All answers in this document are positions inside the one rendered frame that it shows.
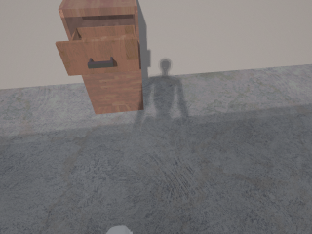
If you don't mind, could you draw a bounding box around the drawer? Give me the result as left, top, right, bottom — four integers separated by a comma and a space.
55, 25, 140, 76

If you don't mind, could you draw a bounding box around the handle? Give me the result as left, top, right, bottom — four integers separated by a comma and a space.
87, 57, 114, 69

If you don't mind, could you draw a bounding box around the cabinet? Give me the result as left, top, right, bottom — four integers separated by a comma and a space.
58, 0, 144, 115

